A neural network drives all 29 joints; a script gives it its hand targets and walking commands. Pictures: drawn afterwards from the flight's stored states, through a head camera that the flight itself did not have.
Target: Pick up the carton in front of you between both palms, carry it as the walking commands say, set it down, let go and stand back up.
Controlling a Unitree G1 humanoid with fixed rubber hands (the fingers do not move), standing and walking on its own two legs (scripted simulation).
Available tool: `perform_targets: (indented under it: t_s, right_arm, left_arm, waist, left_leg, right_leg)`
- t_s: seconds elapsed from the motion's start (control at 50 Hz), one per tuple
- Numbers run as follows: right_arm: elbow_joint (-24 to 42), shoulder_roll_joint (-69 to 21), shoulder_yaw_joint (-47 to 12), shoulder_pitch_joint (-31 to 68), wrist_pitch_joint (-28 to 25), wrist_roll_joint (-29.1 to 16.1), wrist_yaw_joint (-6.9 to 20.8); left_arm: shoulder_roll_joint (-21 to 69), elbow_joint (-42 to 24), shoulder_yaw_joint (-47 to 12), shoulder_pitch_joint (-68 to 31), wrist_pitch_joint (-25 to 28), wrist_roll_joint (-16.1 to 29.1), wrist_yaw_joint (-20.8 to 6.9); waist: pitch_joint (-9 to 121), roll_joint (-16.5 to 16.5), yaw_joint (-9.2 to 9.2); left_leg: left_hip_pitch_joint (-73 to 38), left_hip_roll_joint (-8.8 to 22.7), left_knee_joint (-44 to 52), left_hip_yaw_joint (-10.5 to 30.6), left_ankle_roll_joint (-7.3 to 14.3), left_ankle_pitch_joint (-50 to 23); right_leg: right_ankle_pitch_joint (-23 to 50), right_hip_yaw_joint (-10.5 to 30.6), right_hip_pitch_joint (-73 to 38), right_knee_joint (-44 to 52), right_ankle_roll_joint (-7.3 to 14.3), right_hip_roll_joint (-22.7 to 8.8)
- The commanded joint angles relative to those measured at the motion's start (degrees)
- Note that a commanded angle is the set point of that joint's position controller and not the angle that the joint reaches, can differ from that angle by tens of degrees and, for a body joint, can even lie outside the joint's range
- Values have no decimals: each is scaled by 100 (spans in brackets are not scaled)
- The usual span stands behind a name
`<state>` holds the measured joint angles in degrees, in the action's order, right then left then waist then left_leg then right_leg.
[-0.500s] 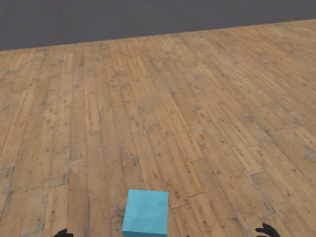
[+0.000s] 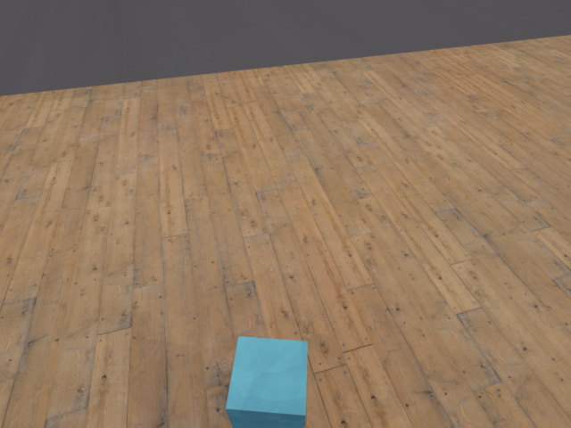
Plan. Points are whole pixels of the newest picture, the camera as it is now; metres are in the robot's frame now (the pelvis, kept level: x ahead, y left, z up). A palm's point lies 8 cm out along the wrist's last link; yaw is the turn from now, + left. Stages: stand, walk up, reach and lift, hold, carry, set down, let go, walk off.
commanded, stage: stand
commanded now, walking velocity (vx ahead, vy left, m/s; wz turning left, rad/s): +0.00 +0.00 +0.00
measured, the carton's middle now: (270, 388) +0.41 +0.06 -0.64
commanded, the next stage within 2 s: none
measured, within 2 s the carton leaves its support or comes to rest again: neither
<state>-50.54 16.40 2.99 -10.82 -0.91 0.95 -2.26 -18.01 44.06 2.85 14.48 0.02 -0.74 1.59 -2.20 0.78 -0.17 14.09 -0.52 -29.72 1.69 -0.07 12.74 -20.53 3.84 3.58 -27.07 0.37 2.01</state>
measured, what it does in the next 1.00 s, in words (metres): stands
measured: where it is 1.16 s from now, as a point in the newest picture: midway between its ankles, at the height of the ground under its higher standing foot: outside the picture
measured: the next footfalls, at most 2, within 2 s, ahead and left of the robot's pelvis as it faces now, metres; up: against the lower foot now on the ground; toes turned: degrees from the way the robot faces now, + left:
none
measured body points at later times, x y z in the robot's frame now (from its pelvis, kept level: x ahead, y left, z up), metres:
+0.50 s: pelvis -0.02 +0.01 +0.00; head -0.02 +0.01 +0.45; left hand +0.07 +0.30 -0.12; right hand +0.08 -0.29 -0.11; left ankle +0.04 +0.12 -0.74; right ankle -0.06 -0.12 -0.74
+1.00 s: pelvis -0.02 +0.01 +0.01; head -0.02 +0.02 +0.46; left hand +0.07 +0.31 -0.12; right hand +0.08 -0.29 -0.11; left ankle +0.04 +0.12 -0.74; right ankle -0.06 -0.12 -0.74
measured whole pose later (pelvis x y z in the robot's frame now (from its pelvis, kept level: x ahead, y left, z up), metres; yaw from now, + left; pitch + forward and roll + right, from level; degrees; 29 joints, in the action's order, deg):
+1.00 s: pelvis -0.02 +0.01 +0.01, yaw +0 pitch -4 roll +0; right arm -56.5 18.8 2.1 -9.0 -0.9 -0.1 -1.7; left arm -20.2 53.1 1.9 12.2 0.8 0.1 1.6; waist -3.0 0.5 -0.1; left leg 12.4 -1.1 -24.5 1.6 0.5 8.6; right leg -17.0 3.9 2.5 -23.0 -0.4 1.2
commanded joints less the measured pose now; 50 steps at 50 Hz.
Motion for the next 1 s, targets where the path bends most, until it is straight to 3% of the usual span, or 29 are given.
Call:
perform_targets:
  t_s: [0.0,0.34,0.98]
  right_arm:
    - [262,809,162,137,-70,-10,-17]
    - [4,944,128,190,-70,-54,15]
    - [-352,1132,79,306,-60,-110,40]
  left_arm:
    - [-785,-274,190,-44,79,2,18]
    - [-903,109,152,-80,116,31,5]
    - [-1085,666,75,-248,142,85,21]
  waist:
    - [33,-88,0]
    - [-59,-129,0]
    - [2,-124,4]
  left_leg:
    - [-616,488,388,491,113,-993]
    - [-550,542,683,647,104,-548]
    - [-713,610,889,676,110,-816]
  right_leg:
    - [849,348,832,616,-88,-491]
    - [521,406,817,751,-49,-547]
    - [772,413,639,940,-15,-655]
